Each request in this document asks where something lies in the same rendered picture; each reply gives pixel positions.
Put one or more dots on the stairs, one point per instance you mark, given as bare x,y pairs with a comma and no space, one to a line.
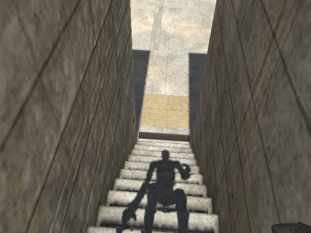
159,190

